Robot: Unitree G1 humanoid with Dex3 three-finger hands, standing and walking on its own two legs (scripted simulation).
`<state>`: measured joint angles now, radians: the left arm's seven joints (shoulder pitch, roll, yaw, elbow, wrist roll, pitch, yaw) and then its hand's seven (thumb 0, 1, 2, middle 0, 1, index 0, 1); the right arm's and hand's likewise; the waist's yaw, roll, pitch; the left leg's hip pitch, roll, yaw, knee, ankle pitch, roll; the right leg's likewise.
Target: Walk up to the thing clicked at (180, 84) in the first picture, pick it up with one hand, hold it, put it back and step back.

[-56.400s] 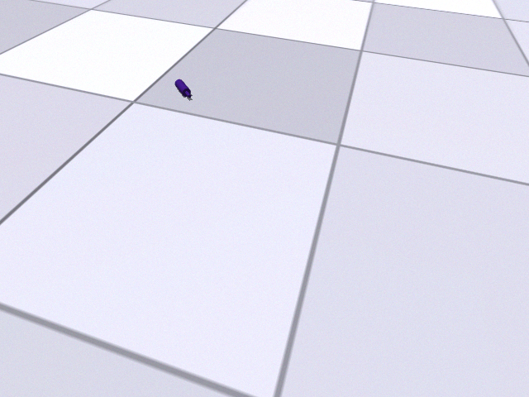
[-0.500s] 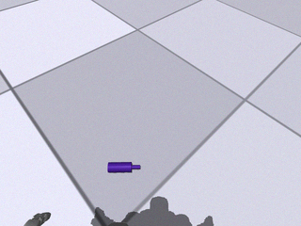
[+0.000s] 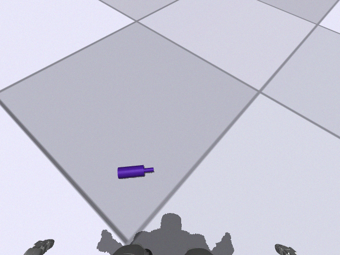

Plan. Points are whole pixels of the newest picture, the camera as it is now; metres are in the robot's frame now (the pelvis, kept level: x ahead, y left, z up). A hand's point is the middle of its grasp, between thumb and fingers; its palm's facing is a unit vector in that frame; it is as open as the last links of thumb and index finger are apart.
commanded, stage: step back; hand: left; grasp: from above
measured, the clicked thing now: (136, 171) +0.58 +0.17 -0.73
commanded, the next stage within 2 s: none
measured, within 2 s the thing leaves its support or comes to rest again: neither
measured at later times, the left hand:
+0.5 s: hand out of the picture -0.01 +0.24 -0.15, palm faces +0.04 -0.94 -0.35, open 7.4 cm
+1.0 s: hand out of the picture -0.24 +0.19 -0.13, palm faces +0.01 -0.91 -0.41, open 7.4 cm
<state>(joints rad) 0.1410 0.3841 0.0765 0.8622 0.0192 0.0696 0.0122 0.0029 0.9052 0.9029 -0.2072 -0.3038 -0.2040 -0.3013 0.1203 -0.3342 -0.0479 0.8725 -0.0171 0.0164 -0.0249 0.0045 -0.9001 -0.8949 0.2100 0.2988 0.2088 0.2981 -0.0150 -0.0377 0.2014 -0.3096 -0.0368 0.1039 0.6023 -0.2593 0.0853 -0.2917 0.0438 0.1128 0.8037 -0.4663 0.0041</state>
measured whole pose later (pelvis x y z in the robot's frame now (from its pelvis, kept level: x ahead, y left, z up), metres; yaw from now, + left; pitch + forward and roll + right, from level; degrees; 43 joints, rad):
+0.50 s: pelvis -0.14 -0.02 +0.00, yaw +3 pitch -3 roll +2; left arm 0.10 0.38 0.07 0.74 0.02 0.07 0.00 0.00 0.90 0.90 -0.21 -0.30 -0.21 -0.30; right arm 0.17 -0.37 -0.05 0.89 -0.02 0.02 -0.02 0.01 -0.91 -0.90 0.21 0.30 0.20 0.30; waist 0.01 -0.09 0.21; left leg -0.20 -0.06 -0.01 0.60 -0.33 0.01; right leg -0.42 -0.03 0.03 0.66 -0.22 -0.01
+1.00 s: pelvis -0.30 -0.08 +0.00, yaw +0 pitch -2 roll +2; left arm 0.23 0.35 0.07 0.84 0.04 0.07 -0.02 0.00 0.90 0.90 -0.21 -0.30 -0.21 -0.30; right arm 0.14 -0.41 -0.06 0.85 0.00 0.05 -0.03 0.01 -0.90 -0.90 0.21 0.30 0.21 0.30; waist 0.04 0.02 0.13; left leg -0.51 -0.07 -0.11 1.05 -0.48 0.00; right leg -0.27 -0.01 0.08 0.65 -0.34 -0.01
